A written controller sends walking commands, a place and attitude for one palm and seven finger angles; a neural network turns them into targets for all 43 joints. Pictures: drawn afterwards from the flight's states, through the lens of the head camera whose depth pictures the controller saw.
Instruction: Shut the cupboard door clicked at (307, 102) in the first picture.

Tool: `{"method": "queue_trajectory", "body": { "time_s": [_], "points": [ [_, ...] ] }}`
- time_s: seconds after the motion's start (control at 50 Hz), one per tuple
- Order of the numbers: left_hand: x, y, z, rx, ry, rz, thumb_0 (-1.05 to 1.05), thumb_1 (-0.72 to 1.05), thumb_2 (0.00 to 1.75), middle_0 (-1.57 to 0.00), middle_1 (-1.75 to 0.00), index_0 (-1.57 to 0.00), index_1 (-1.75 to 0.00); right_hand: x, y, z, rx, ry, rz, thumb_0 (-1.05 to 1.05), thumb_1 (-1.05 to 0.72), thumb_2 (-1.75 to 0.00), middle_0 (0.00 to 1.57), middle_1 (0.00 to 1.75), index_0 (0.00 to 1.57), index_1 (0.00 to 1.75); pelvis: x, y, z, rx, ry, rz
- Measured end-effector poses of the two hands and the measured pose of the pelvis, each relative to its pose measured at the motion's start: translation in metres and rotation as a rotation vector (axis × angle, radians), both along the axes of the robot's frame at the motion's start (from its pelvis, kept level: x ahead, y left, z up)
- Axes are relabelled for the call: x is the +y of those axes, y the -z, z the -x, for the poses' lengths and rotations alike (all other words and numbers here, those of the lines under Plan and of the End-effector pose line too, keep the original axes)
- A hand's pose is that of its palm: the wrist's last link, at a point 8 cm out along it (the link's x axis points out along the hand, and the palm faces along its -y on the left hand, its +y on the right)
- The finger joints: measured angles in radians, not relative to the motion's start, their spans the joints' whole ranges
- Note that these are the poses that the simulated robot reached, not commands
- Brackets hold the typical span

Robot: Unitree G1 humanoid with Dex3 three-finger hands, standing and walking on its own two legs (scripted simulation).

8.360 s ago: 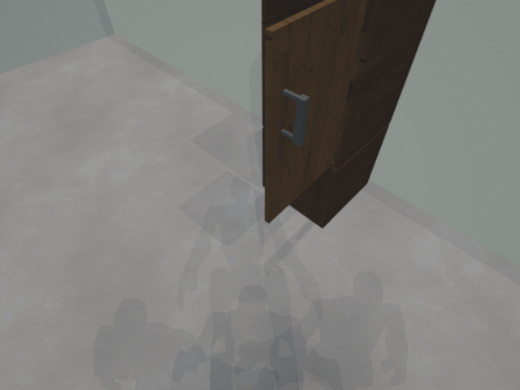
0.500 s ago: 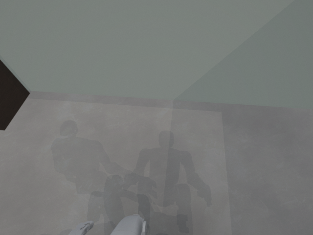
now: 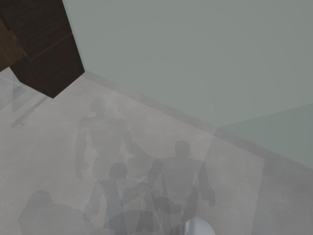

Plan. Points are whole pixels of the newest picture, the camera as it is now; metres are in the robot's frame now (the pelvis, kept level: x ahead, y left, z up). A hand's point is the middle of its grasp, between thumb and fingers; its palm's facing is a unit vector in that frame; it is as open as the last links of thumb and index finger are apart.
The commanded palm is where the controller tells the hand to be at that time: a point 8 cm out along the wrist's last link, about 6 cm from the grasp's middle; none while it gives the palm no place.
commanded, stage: walk to a spot facing it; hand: left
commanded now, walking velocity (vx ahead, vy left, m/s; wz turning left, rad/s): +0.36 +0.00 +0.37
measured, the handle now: out of the picture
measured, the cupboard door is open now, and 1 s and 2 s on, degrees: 91 91 91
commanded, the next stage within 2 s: turn to face it in 1.40 s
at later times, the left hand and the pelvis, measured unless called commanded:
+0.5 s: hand (117, 189) +0.26 +0.14 -0.16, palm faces +0.26 -0.94 -0.23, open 7.1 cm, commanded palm none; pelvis +0.22 -0.06 +0.00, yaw +13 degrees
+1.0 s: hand (101, 155) +0.37 +0.23 -0.18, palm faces +0.41 -0.90 -0.13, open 7.4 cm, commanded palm none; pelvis +0.42 +0.07 +0.00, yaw +20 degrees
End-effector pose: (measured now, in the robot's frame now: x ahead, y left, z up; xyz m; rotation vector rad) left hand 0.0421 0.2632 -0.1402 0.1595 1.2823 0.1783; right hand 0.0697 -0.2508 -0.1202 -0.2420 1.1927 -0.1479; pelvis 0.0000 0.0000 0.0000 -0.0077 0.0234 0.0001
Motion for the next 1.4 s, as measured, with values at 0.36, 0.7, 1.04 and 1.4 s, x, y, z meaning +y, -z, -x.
{"method": "queue_trajectory", "body": {
  "time_s": [0.36,0.7,1.04,1.4],
  "points": [
    [-0.081,-0.005,-0.223,-0.235,-0.003,0.002,0.00,0.91,0.90,-0.20,-0.30,-0.20,-0.30,-0.036,0.045,-0.057,0.367,0.051,-0.089,0.01,-0.90,-0.90,0.21,0.30,0.20,0.30,-0.053,0.019,-0.163,-0.014,-0.139,-0.024],
    [-0.092,0.004,-0.144,0.181,-0.374,0.071,-0.01,0.93,0.90,-0.19,-0.30,-0.20,-0.29,0.041,0.012,-0.429,-0.055,-0.344,-0.090,0.01,-0.91,-0.90,0.20,0.30,0.19,0.30,-0.023,0.005,-0.308,-0.010,-0.312,0.000],
    [0.027,0.009,-0.342,0.015,-0.378,0.074,0.01,0.93,0.90,-0.19,-0.30,-0.20,-0.29,0.105,0.005,-0.490,0.044,-0.279,0.005,-0.01,-0.95,-0.90,0.21,0.30,0.20,0.30,0.071,-0.002,-0.441,-0.027,-0.348,-0.005],
    [0.073,0.001,-0.642,-0.239,-0.207,0.003,0.00,0.92,0.90,-0.19,-0.30,-0.19,-0.29,0.107,0.025,-0.491,0.540,-0.096,-0.049,0.01,-0.90,-0.90,0.20,0.30,0.20,0.30,0.084,0.018,-0.626,-0.010,-0.372,-0.014]
  ]
}}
